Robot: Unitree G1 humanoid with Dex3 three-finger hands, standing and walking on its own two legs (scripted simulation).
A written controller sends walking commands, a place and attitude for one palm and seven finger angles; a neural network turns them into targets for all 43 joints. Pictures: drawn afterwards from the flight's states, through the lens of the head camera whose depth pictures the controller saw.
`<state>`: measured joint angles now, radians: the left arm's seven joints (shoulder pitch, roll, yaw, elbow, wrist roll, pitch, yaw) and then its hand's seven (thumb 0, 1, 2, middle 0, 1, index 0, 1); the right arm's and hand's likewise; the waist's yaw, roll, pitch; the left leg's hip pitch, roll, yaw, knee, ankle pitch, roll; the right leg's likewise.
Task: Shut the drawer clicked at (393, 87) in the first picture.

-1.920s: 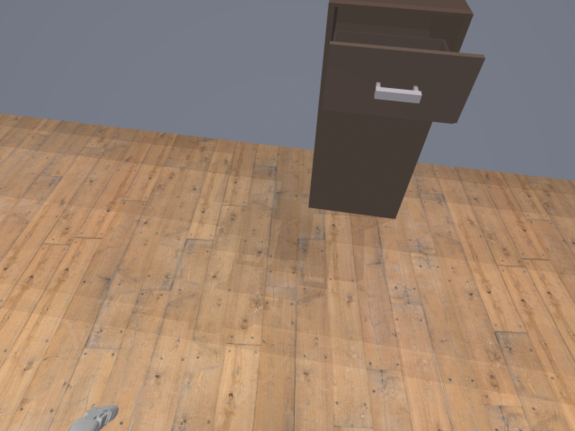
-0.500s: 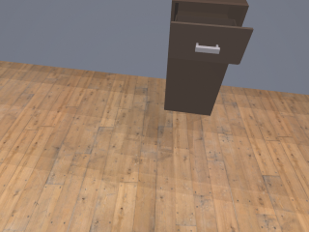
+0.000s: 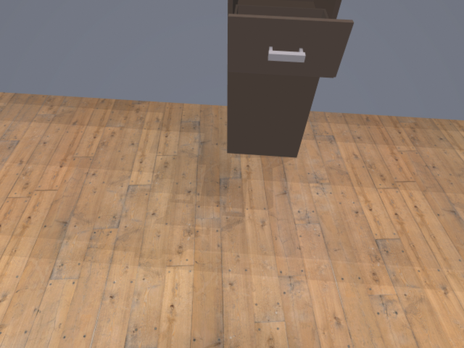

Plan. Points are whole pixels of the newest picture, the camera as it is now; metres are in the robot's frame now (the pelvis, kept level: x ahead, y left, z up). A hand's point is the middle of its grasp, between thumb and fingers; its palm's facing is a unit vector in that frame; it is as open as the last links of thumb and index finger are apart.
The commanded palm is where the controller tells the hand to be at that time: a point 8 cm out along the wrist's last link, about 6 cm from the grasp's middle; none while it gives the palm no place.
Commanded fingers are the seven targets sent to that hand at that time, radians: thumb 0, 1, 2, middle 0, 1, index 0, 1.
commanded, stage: walk to a spot facing it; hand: left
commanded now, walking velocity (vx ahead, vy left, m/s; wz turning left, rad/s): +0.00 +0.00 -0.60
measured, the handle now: (286, 53) +0.94 -0.10 +0.04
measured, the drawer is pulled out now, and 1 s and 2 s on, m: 0.29 0.29 0.29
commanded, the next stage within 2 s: none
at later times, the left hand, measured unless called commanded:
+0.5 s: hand out of the picture +0.05 +0.14 -0.14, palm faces -0.15 -0.96 -0.24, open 7.4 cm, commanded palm none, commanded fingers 0.00 0.90 0.90 -0.20 -0.30 -0.20 -0.30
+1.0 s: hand (152, 283) +0.27 +0.20 -0.17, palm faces -0.45 -0.88 -0.18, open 7.4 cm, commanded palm none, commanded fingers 0.00 0.90 0.90 -0.20 -0.30 -0.20 -0.30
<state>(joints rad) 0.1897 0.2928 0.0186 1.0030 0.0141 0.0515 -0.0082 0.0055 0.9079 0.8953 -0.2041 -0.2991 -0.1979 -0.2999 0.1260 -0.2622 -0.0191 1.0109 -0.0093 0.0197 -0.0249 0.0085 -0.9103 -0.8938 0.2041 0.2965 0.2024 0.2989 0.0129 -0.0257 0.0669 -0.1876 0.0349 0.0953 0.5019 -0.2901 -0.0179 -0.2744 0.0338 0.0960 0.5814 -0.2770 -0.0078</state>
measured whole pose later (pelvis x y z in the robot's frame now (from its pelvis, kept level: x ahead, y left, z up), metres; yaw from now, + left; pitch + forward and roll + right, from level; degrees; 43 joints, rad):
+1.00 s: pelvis +0.14 +0.02 +0.01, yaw -32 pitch -1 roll -3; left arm 0.33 0.28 0.11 0.97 0.04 0.02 -0.04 0.01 0.91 0.90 -0.20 -0.30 -0.20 -0.30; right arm 0.27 -0.16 -0.01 0.91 -0.01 -0.05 -0.02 0.01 -0.91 -0.89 0.20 0.30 0.20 0.30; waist 0.03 -0.06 0.00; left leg -0.16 0.03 0.12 0.44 -0.27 0.05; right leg -0.53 0.02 0.02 1.18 -0.28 0.01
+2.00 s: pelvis +0.41 -0.11 -0.01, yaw -68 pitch +0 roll -1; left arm 0.27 0.26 0.10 0.92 0.01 0.04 0.01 0.01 0.91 0.90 -0.20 -0.30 -0.20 -0.30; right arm 0.07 -0.16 -0.01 0.85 -0.01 0.01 -0.02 0.01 -0.91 -0.89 0.20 0.30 0.20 0.30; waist 0.08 -0.07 0.07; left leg -0.31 0.05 0.11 0.61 -0.29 0.02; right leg -0.40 0.07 0.09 0.92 -0.50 0.03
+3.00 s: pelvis +0.40 -0.19 +0.00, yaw -101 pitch +0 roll -1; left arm 0.41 0.18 0.06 1.01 0.02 -0.02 -0.01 0.01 0.91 0.89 -0.21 -0.30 -0.20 -0.30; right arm 0.12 -0.21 -0.06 0.88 -0.02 0.00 0.01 0.01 -0.91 -0.89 0.20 0.30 0.20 0.30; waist 0.07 -0.01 0.03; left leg -0.40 0.05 0.05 0.64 -0.30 -0.07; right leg -0.10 0.05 0.11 0.45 -0.35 -0.01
